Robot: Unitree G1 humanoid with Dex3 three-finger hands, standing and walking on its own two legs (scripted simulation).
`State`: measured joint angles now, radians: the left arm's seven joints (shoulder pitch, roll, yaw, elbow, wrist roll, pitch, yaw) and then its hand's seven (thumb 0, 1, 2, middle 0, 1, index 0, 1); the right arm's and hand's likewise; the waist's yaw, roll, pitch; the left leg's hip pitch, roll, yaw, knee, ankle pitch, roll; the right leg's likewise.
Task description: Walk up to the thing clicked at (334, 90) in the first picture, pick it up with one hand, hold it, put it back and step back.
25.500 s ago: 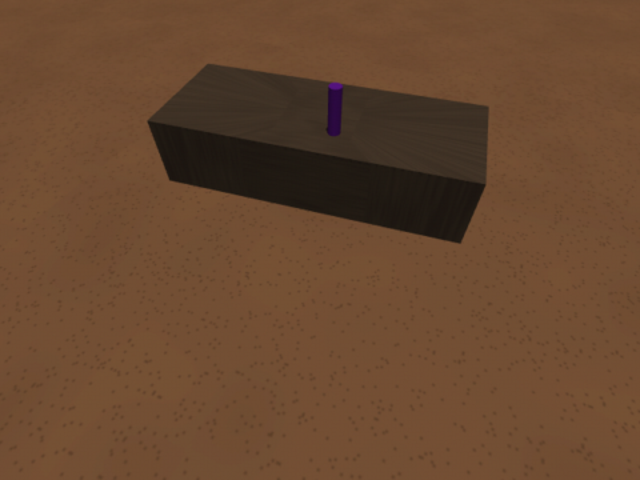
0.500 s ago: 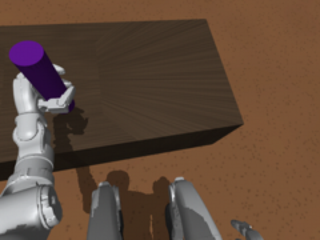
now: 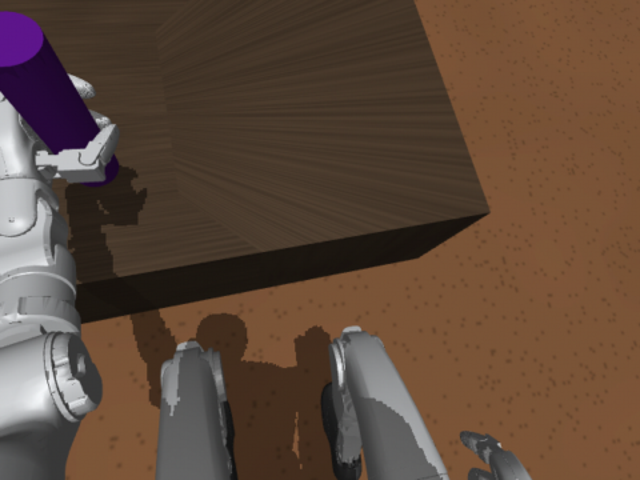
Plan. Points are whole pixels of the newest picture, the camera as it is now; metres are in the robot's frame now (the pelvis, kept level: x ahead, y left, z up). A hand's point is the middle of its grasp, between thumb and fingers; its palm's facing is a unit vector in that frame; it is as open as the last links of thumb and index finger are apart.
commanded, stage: lower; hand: left
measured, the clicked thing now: (60, 118) +0.51 +0.23 +0.02
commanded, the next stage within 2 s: loosen in 1.32 s
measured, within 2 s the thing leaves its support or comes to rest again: rests again in 1.20 s
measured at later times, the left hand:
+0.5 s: hand (106, 158) +0.52 +0.22 -0.07, palm faces +0.14 -0.99 -0.03, open 7.4 cm
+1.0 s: hand (117, 168) +0.53 +0.22 -0.11, palm faces +0.13 -0.99 -0.05, open 7.4 cm
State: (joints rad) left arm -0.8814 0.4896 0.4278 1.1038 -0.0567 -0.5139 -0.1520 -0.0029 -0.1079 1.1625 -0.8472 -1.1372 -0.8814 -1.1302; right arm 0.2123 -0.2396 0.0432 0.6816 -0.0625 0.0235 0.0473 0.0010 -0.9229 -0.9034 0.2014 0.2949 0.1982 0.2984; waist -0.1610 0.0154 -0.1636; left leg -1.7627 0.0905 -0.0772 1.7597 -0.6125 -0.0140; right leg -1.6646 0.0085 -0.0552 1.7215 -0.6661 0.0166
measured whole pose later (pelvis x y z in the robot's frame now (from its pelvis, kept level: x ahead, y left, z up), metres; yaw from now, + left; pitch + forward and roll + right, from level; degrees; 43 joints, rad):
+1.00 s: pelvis -0.02 +0.00 -0.10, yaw -1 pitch +36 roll -5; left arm -0.99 0.59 0.48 1.15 -0.01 -0.47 -0.17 0.00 -0.11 1.16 -0.85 -1.14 -0.88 -1.13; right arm 0.19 -0.26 0.07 0.67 -0.09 0.05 0.04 0.00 -0.92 -0.90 0.20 0.29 0.20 0.30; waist -0.20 0.01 -0.11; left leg -2.08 0.09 -0.11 2.09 -0.64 -0.02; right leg -1.98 0.02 -0.05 2.07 -0.71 0.02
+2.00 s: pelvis -0.02 +0.00 -0.12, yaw -2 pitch +35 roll -6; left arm -1.02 0.59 0.48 1.12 -0.03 -0.45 -0.17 0.00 -0.36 0.25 -0.58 -0.44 -0.59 -0.42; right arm 0.19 -0.27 0.08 0.65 -0.08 0.07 0.05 0.00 -0.92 -0.89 0.20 0.30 0.20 0.30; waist -0.19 0.00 -0.10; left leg -2.13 0.08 -0.12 2.16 -0.65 -0.02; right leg -2.02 0.02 -0.06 2.12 -0.71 0.02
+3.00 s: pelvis +0.02 +0.01 +0.11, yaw +1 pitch +26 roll -6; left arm -0.80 0.71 0.39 1.17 0.12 -0.05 0.04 -0.01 -0.56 0.03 -0.05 -0.05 -0.05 -0.05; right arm 0.31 -0.26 0.04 0.64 0.00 0.11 0.00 0.00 -0.90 -0.90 0.20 0.30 0.20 0.30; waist -0.15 0.02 -0.11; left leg -1.31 0.10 -0.06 1.37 -0.53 -0.01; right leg -1.20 0.02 -0.06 1.29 -0.55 0.02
